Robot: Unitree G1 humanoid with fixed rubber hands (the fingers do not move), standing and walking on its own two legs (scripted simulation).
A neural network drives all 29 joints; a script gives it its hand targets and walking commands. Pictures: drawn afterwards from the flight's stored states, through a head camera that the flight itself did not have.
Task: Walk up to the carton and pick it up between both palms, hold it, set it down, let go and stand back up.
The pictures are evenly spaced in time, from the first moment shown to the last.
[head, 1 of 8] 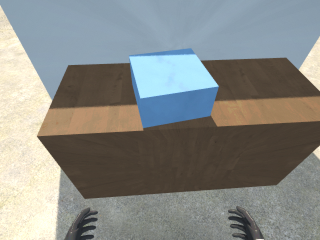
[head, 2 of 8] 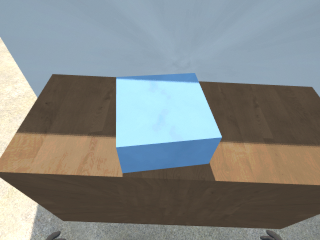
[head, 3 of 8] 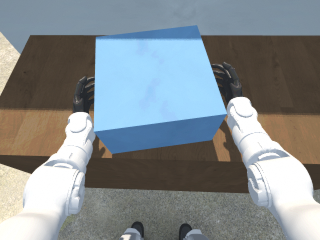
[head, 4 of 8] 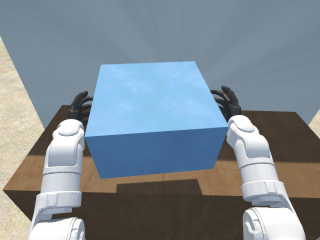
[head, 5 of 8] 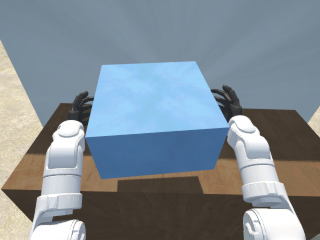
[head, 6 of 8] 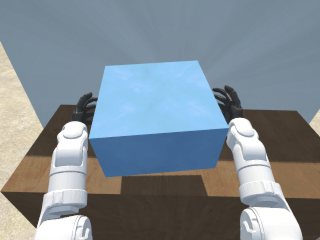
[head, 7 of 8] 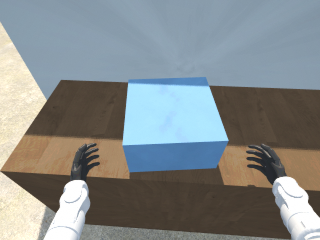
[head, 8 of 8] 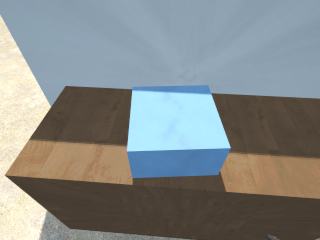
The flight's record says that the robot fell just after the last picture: no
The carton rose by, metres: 0.21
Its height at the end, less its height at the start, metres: +0.00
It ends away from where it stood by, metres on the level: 0.03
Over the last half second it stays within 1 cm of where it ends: yes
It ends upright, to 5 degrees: yes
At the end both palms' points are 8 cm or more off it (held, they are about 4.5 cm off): yes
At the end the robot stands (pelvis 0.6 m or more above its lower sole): yes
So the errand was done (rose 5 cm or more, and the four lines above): yes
